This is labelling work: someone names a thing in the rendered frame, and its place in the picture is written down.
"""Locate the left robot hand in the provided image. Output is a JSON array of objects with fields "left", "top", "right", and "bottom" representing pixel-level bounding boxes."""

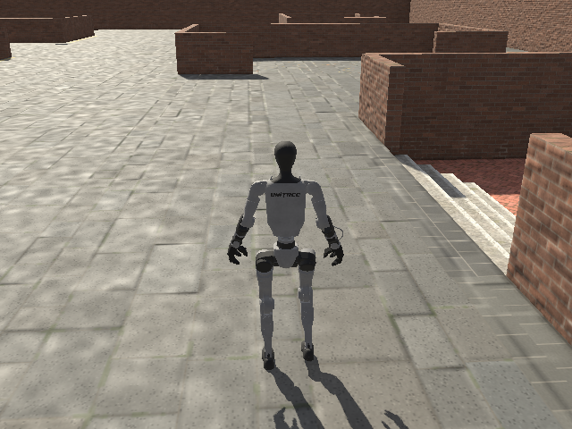
[{"left": 227, "top": 243, "right": 248, "bottom": 265}]

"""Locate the left robot foot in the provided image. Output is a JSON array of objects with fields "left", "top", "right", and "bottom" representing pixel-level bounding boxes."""
[{"left": 262, "top": 347, "right": 274, "bottom": 370}]

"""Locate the left robot forearm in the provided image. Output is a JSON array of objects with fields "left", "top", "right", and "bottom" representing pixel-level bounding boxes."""
[{"left": 231, "top": 214, "right": 249, "bottom": 248}]

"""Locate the left robot upper arm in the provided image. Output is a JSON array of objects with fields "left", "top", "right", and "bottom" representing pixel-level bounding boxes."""
[{"left": 240, "top": 180, "right": 267, "bottom": 228}]

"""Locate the right robot hand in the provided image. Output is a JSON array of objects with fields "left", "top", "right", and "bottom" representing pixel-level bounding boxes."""
[{"left": 324, "top": 245, "right": 344, "bottom": 266}]

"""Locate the right robot forearm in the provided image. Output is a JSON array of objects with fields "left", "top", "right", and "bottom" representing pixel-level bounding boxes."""
[{"left": 321, "top": 215, "right": 341, "bottom": 249}]

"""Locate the right robot upper arm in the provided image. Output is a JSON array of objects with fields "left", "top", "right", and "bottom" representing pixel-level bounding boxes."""
[{"left": 304, "top": 180, "right": 330, "bottom": 229}]

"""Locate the left robot shin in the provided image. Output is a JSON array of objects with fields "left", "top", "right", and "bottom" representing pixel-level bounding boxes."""
[{"left": 259, "top": 299, "right": 273, "bottom": 358}]

